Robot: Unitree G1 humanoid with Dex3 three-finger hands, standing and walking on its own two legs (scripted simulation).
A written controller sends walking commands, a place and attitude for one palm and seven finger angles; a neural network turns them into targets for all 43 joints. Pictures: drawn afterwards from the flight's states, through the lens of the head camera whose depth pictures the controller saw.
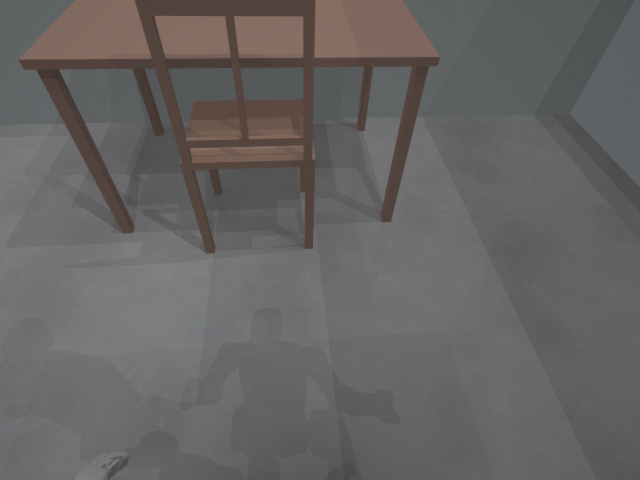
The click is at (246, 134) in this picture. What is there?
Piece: chair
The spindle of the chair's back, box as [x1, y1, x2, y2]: [225, 16, 248, 139]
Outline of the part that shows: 225,16 242,139 248,138 233,16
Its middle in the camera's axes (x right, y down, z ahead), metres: -0.23 -0.43 +1.06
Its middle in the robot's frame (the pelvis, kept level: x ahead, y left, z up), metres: +1.07 +0.27 -0.05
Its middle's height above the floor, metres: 0.72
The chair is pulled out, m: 0.00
